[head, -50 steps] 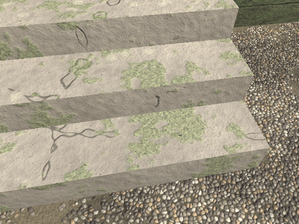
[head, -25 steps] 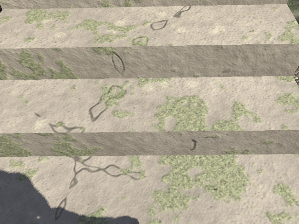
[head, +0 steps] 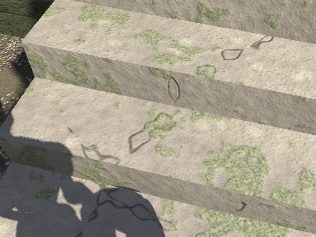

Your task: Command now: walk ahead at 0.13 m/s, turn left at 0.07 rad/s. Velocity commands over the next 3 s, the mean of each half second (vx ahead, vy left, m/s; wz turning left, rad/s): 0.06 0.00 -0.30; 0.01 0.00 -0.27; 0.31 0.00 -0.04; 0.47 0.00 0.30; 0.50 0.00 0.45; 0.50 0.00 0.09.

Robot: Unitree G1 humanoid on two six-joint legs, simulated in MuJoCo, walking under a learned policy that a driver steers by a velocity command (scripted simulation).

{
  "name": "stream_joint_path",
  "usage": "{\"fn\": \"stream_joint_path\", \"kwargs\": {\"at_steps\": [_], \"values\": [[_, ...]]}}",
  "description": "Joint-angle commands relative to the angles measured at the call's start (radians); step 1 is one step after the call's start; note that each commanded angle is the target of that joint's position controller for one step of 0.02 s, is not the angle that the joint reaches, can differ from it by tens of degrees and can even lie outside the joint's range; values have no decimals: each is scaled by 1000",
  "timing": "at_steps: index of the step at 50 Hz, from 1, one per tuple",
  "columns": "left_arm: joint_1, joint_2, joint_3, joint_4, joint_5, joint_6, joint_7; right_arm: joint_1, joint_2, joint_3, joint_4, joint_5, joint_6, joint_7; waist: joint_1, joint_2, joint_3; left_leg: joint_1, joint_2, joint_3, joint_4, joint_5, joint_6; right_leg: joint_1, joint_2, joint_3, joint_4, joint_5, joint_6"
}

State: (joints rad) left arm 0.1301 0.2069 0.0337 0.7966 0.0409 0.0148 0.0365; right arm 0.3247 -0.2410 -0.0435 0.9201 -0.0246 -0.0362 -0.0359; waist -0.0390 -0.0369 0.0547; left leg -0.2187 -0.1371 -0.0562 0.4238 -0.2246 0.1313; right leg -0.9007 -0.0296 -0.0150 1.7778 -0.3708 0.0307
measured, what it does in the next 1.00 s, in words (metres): climbs, turning right: right foot 0.18 m higher, then left foot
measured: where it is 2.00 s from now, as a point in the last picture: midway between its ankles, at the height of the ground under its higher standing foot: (224, 133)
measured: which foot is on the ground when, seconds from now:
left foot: down 0.00-0.40, up 0.42-0.94, down 0.96-1.00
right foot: up 0.00-0.34, down 0.36-0.98, up 1.00-1.00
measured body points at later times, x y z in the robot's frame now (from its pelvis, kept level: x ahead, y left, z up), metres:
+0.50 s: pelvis +0.16 -0.08 +0.08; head +0.18 -0.09 +0.53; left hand +0.43 +0.08 +0.01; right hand +0.22 -0.37 -0.03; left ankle +0.08 +0.09 -0.46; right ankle +0.24 -0.19 -0.56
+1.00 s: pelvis +0.29 -0.05 +0.15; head +0.31 -0.06 +0.60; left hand +0.52 +0.09 +0.05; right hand +0.34 -0.33 +0.05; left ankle +0.35 +0.06 -0.57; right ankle +0.24 -0.19 -0.56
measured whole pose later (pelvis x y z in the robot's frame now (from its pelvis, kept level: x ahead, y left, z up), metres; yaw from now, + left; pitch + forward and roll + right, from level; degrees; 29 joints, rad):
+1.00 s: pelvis +0.29 -0.05 +0.15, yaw -23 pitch +4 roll +0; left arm 0.16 0.19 -0.04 0.70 -0.01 -0.07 -0.04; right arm 0.21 -0.25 -0.01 0.66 -0.04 -0.04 0.07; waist 0.01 0.01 -0.04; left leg -0.43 0.03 0.03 0.68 -0.34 -0.01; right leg -0.43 0.05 0.16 0.70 -0.35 0.02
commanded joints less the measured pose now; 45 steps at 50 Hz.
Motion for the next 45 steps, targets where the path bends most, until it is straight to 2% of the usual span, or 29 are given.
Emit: {"fn": "stream_joint_path", "kwargs": {"at_steps": [1,3,6,9,12,13,14,15,16,17,18,19,20,21,22,23,24,26,27,29,32,35,37,38,39,41,43,44,45], "values": [[14,33,3,-56,-3,15,1,152,-95,-5,15,-5,-9,-14,-5,76,-60,215,330,-216,-68,524,148,-206,16,-9,150,-42,-13],[-40,7,-5,-77,-15,19,8,188,-104,0,41,-14,-14,-17,-39,107,-33,292,381,-243,-79,509,167,-356,69,23,317,-125,-34],[-111,1,-13,-142,-11,18,27,208,-126,1,68,-9,-26,-18,-31,65,9,370,443,-225,-104,327,143,-543,109,137,396,-223,-70],[-203,-21,-27,-217,6,32,29,186,-108,19,80,6,-47,-6,-17,54,35,312,411,-147,-153,222,98,-556,102,69,360,-248,-69],[-283,-64,-65,-336,10,55,20,174,-99,33,110,23,-38,-19,13,94,57,231,351,-49,-216,380,63,-482,31,-17,131,-271,-54],[-311,-80,-90,-391,-73,2,1,139,-65,40,56,66,32,-66,12,131,0,254,367,-62,-163,481,10,-493,-27,49,-5,-95,28],[-306,-95,-100,-416,-73,-26,-21,128,-108,28,43,56,79,-103,39,134,-113,328,413,-46,-184,682,-4,-407,-63,44,-101,-34,35],[-320,-96,-119,-419,-72,-35,-42,87,-180,3,7,51,114,-109,44,104,-144,243,392,-3,-258,805,14,-186,-46,-109,-369,-67,31],[-339,-102,-113,-417,-71,-38,-51,88,-218,-12,-8,45,135,-105,42,129,-187,195,362,53,-225,1080,14,30,2,-167,-488,-113,7],[-257,-65,-91,-375,-55,-46,-61,128,-262,-20,-18,41,122,-83,40,200,-295,236,361,94,-122,1695,46,205,115,-251,-436,-122,-43],[-123,-3,-67,-337,-47,-45,-60,92,-265,-18,-49,41,108,-69,105,243,-386,300,369,88,7,1988,41,321,139,-193,-513,-108,-98],[35,104,-29,-293,-42,-55,-62,24,-257,-18,-100,23,76,-49,190,220,-444,182,345,78,216,2089,20,522,133,-1,-633,20,-180],[236,239,20,-238,-7,-57,-42,-69,-240,-11,-174,4,37,-20,288,-113,-539,-166,163,38,677,1385,-57,841,-78,530,-932,199,-365],[223,317,31,-240,69,-30,9,-101,-187,-8,-144,-26,1,42,246,-383,-669,-347,-84,-101,1200,-23,-114,968,-261,1058,-1369,479,-493],[158,259,17,-233,62,-25,20,-4,-153,-9,-133,-2,-23,96,165,-267,-605,-433,-16,-236,1438,-115,-102,851,-282,1032,-1353,233,-410],[80,173,-3,-218,5,-21,17,-143,-102,8,-201,17,-11,102,131,-122,-364,-527,15,-169,1468,-118,-96,640,-207,862,-1296,75,-332],[16,102,-19,-182,-35,-26,6,-209,-20,32,-247,14,0,88,56,38,-74,-630,44,-100,1438,-149,-95,406,-140,660,-1275,17,-275],[-85,44,-26,-167,-41,-32,-10,-64,-2,46,-240,16,32,51,-71,64,13,-562,104,-49,1423,-114,-96,179,-36,397,-1261,-66,-216],[-97,35,-30,-164,-42,-38,-19,-24,2,52,-249,10,37,38,-83,1,5,-581,97,-27,1510,-76,-97,168,-23,371,-1268,-36,-223],[-58,46,-32,-147,-46,-37,-27,-23,17,63,-293,5,28,14,-90,-7,-45,-610,133,-37,1352,18,-96,214,25,249,-1255,25,-199],[-30,89,-31,-168,-45,2,15,-162,16,72,-389,-8,23,-21,-46,-54,-95,-590,118,51,1058,141,-163,301,48,231,-1306,153,-231],[-76,96,-35,-249,-11,25,47,-85,8,59,-352,16,45,-39,-20,-114,-256,-559,143,25,1083,122,-254,498,-70,352,-1310,262,-278],[-51,69,-51,-279,-1,15,41,-67,-28,37,-341,42,63,-52,32,-95,-248,-598,125,-20,1307,44,-283,523,-145,447,-1315,213,-321],[24,163,-33,-262,17,-65,-31,-152,-164,3,-352,-3,24,-6,88,-191,-93,-723,83,-82,1507,71,-286,464,-158,473,-1337,117,-372],[51,138,-37,-250,15,-93,-56,-156,-196,-12,-344,-14,9,0,108,-112,-95,-804,95,-133,1441,63,-278,548,-193,512,-1313,44,-385],[92,56,-70,-223,0,-100,-66,-216,-113,12,-342,-8,5,-18,140,-9,-131,-891,143,-125,1193,46,-260,685,-192,528,-1276,11,-374],[29,58,-69,-243,-53,-105,-44,-198,-30,35,-344,-33,5,-9,115,-35,-172,-742,211,-24,759,-30,-266,712,-147,470,-1301,17,-304],[-1,84,-53,-242,-64,-110,-37,-180,9,40,-338,-36,6,11,100,-50,-167,-553,223,-1,565,-93,-253,632,-121,437,-1313,5,-245],[-45,122,-38,-239,-75,-109,-34,-194,32,48,-353,-34,12,56,95,-93,-146,-344,170,131,441,-240,-250,498,-63,347,-1346,46,-211]]}}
